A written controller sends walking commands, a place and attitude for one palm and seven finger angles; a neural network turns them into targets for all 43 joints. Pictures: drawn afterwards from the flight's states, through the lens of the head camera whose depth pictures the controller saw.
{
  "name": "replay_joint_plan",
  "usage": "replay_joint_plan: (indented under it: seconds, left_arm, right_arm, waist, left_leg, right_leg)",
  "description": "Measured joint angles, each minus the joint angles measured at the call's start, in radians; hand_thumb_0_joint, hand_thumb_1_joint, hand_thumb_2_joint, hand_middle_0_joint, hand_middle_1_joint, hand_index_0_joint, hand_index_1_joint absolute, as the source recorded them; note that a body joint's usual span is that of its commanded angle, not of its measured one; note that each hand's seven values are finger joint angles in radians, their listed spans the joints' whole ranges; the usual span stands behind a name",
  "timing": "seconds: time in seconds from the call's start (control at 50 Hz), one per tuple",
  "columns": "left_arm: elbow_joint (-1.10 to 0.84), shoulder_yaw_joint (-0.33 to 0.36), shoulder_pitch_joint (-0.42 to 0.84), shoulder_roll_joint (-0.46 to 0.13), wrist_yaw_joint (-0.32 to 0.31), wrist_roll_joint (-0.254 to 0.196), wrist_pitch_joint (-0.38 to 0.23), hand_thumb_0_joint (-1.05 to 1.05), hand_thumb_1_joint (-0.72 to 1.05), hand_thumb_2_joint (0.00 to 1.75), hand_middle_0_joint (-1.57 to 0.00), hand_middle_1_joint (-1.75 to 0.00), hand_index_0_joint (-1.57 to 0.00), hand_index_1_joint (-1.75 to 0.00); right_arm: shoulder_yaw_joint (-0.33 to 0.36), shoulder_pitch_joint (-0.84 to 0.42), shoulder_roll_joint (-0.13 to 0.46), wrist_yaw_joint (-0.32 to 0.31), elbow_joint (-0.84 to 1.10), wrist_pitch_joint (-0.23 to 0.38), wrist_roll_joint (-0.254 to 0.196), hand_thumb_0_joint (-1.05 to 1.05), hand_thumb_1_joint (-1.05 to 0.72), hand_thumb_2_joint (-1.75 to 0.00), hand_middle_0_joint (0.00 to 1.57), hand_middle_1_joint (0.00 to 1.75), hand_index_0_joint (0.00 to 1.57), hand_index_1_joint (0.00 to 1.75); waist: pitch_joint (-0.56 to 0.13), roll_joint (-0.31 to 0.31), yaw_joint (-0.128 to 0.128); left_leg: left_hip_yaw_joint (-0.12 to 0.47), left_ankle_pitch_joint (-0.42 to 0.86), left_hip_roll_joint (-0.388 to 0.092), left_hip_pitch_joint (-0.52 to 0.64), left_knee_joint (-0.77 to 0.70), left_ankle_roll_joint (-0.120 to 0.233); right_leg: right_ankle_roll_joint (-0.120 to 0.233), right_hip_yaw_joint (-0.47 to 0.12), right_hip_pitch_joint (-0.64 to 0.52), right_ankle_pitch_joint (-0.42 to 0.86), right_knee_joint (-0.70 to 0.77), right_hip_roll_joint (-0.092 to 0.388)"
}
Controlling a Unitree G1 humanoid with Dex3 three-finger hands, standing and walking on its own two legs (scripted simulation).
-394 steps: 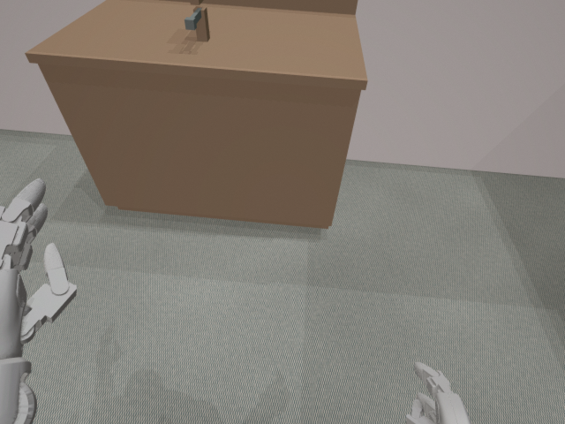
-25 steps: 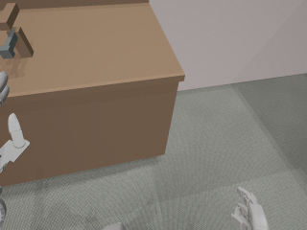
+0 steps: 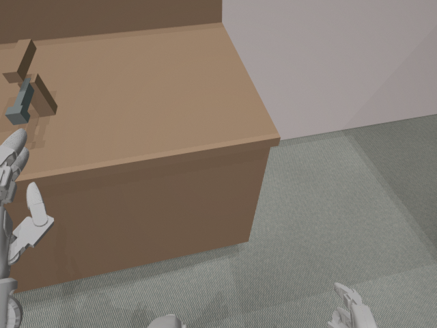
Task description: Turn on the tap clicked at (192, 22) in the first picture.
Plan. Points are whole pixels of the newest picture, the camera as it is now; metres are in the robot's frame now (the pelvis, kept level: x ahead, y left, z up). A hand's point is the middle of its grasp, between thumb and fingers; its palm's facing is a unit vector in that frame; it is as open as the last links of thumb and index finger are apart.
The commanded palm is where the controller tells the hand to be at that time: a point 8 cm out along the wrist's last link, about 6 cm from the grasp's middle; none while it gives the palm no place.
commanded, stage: come to a stop and stand still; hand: left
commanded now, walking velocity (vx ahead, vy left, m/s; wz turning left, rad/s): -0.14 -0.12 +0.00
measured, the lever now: (18, 115) +0.48 +0.44 +0.10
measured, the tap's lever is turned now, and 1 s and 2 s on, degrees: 0 0 0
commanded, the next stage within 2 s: look again from close up in 1.10 s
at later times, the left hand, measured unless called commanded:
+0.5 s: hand (42, 219) +0.22 +0.24 +0.17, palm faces +0.34 -0.83 -0.45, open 7.4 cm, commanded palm +0.17 +0.28 +0.18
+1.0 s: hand (33, 256) +0.18 +0.23 +0.16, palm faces +0.38 -0.84 -0.38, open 7.4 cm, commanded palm +0.13 +0.27 +0.18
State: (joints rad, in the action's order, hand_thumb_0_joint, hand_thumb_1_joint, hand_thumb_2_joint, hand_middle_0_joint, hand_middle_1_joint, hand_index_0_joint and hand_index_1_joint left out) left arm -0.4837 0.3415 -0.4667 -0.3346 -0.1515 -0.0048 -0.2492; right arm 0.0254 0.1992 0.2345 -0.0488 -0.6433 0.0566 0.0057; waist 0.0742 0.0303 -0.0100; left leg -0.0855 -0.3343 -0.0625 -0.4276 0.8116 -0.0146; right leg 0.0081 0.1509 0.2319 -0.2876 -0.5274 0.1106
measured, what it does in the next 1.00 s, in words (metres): steps on the spot: left foot, then right foot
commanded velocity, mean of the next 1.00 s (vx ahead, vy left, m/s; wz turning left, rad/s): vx -0.02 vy -0.06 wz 0.00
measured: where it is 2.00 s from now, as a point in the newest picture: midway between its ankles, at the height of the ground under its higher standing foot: outside the picture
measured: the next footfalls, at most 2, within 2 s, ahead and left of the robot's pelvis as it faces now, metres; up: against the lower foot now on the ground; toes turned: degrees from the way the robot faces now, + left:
left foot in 0.08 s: +0.10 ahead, +0.16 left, +0.00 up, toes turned +6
right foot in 0.40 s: +0.05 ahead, -0.06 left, +0.00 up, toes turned -8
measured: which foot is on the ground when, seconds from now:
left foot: up 0.00-0.06, down 0.08-0.44, up 0.46-0.70, down 0.72-1.00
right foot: down 0.00-0.10, up 0.12-0.38, down 0.40-1.00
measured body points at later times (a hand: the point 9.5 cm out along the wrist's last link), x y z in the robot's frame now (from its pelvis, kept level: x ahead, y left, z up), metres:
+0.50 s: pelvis +0.00 +0.01 -0.01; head +0.02 -0.01 +0.44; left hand +0.20 +0.28 +0.19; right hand +0.16 -0.19 -0.11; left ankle +0.04 +0.15 -0.73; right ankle +0.01 -0.05 -0.74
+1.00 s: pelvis -0.04 +0.00 +0.00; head -0.05 -0.01 +0.45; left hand +0.15 +0.27 +0.18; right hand +0.11 -0.23 -0.09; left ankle -0.03 +0.12 -0.74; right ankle +0.01 -0.05 -0.74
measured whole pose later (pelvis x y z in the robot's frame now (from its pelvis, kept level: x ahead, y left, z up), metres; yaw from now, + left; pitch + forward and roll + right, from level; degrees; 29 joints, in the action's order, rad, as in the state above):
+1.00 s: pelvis -0.04 +0.00 +0.00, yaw -3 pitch -1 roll +0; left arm -0.45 0.31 -0.46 -0.34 -0.16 -0.02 -0.17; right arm -0.02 0.22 0.20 -0.06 -0.60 0.07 0.00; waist 0.00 -0.02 0.02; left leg -0.06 -0.29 -0.03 -0.25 0.53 0.00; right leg 0.10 0.13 0.27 -0.17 -0.45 -0.06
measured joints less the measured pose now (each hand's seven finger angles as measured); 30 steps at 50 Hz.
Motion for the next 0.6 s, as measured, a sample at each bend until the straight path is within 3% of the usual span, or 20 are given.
replay_joint_plan:
  seconds: [0.08, 0.12, 0.16, 0.2, 0.3, 0.38, 0.4, 0.44, 0.48, 0.54, 0.6]
  left_arm:
    - [-0.093, 0.013, -0.04, -0.034, -0.006, -0.006, 0.001, 0.02, 0.89, 0.9, -0.21, -0.3, -0.21, -0.3]
    - [-0.092, 0.034, -0.011, -0.072, -0.006, -0.013, -0.003, 0.02, 0.89, 0.9, -0.21, -0.3, -0.21, -0.3]
    - [-0.056, 0.055, 0.031, -0.093, -0.001, -0.02, 0.002, 0.02, 0.89, 0.9, -0.21, -0.3, -0.21, -0.3]
    - [-0.04, 0.065, 0.052, -0.091, -0.001, -0.024, 0.02, 0.02, 0.89, 0.9, -0.21, -0.3, -0.21, -0.3]
    - [-0.097, 0.041, 0.008, -0.053, 0.009, -0.038, 0.055, 0.02, 0.89, 0.9, -0.2, -0.3, -0.2, -0.3]
    - [-0.106, 0.023, -0.016, -0.062, 0.019, -0.042, 0.071, 0.02, 0.89, 0.9, -0.2, -0.3, -0.2, -0.3]
    - [-0.098, 0.026, -0.017, -0.069, 0.02, -0.041, 0.073, 0.02, 0.89, 0.9, -0.2, -0.3, -0.21, -0.3]
    - [-0.068, 0.025, -0.005, -0.062, 0.021, -0.038, 0.08, 0.02, 0.89, 0.9, -0.21, -0.3, -0.21, -0.3]
    - [-0.046, 0.018, -0.003, -0.05, 0.021, -0.044, 0.093, 0.02, 0.89, 0.9, -0.21, -0.3, -0.21, -0.3]
    - [-0.027, 0.003, -0.014, -0.022, 0.014, -0.047, 0.105, 0.02, 0.89, 0.9, -0.21, -0.3, -0.21, -0.3]
    - [-0.018, -0.009, -0.018, -0.009, 0.006, -0.042, 0.101, 0.02, 0.89, 0.9, -0.21, -0.3, -0.21, -0.3]
  right_arm:
    - [0.024, 0.006, 0.029, -0.015, 0.058, 0.0, -0.001, 0.01, -0.91, -0.9, 0.2, 0.29, 0.2, 0.3]
    - [0.037, -0.005, 0.006, -0.023, 0.061, -0.001, -0.008, 0.01, -0.91, -0.9, 0.2, 0.29, 0.2, 0.3]
    - [0.029, -0.017, -0.028, -0.02, 0.057, 0.002, -0.004, 0.01, -0.91, -0.9, 0.19, 0.29, 0.2, 0.3]
    - [0.007, -0.024, -0.058, -0.002, 0.057, 0.013, -0.002, 0.01, -0.91, -0.9, 0.19, 0.29, 0.2, 0.3]
    - [-0.048, -0.018, -0.112, 0.042, 0.079, 0.042, 0.005, 0.01, -0.91, -0.9, 0.2, 0.29, 0.2, 0.3]
    - [-0.074, -0.016, -0.127, 0.043, 0.084, 0.044, 0.007, 0.01, -0.91, -0.9, 0.2, 0.3, 0.2, 0.3]
    - [-0.077, -0.016, -0.127, 0.041, 0.084, 0.041, 0.005, 0.01, -0.91, -0.9, 0.2, 0.3, 0.2, 0.3]
    - [-0.076, -0.024, -0.112, 0.037, 0.071, 0.031, 0.0, 0.01, -0.9, -0.9, 0.2, 0.3, 0.2, 0.3]
    - [-0.07, -0.021, -0.096, 0.032, 0.051, 0.019, -0.006, 0.01, -0.9, -0.9, 0.2, 0.3, 0.21, 0.3]
    - [-0.061, -0.009, -0.065, 0.021, 0.02, 0.007, -0.008, 0.01, -0.91, -0.9, 0.2, 0.3, 0.2, 0.3]
    - [-0.05, 0.004, -0.038, 0.002, 0.001, 0.0, -0.007, 0.01, -0.91, -0.9, 0.2, 0.3, 0.2, 0.3]
  waist:
    - [0.007, -0.01, -0.003]
    - [0.01, 0.017, 0.005]
    - [0.012, 0.031, 0.009]
    - [0.013, 0.025, 0.006]
    - [0.005, 0.001, 0.015]
    - [0.005, -0.021, 0.024]
    - [0.006, -0.024, 0.027]
    - [0.016, -0.06, 0.027]
    - [0.005, -0.07, 0.028]
    - [-0.018, -0.056, 0.026]
    - [-0.032, -0.038, 0.014]
  left_leg:
    - [-0.014, 0.163, -0.012, 0.117, -0.275, 0.001]
    - [-0.03, 0.107, 0.0, 0.118, -0.249, 0.005]
    - [-0.033, 0.092, 0.002, 0.116, -0.241, 0.011]
    - [-0.025, 0.108, -0.009, 0.124, -0.263, 0.01]
    - [-0.032, 0.135, -0.035, 0.138, -0.309, 0.003]
    - [-0.033, 0.142, -0.044, 0.124, -0.301, -0.009]
    - [-0.034, 0.138, -0.044, 0.116, -0.287, -0.014]
    - [-0.021, 0.128, -0.065, 0.104, -0.254, -0.024]
    - [0.006, 0.042, -0.051, 0.082, -0.197, -0.022]
    - [0.047, -0.062, 0.007, 0.045, -0.024, -0.018]
    - [0.043, -0.081, 0.036, 0.062, 0.011, -0.016]
  right_leg:
    - [-0.036, -0.012, 0.002, -0.041, -0.058, -0.003]
    - [-0.041, -0.052, 0.035, -0.121, -0.149, 0.003]
    - [-0.041, -0.096, 0.083, -0.212, -0.276, -0.033]
    - [-0.039, -0.097, 0.11, -0.204, -0.333, -0.071]
    - [-0.041, -0.057, 0.108, -0.148, -0.241, -0.12]
    - [-0.042, -0.045, 0.046, -0.094, -0.076, -0.134]
    - [-0.039, -0.044, 0.024, -0.056, -0.026, -0.133]
    - [0.022, -0.029, 0.01, 0.028, 0.007, -0.154]
    - [0.068, -0.028, 0.019, 0.027, -0.001, -0.158]
    - [0.088, -0.041, 0.028, 0.029, 0.008, -0.147]
    - [0.089, -0.041, 0.024, 0.047, 0.032, -0.139]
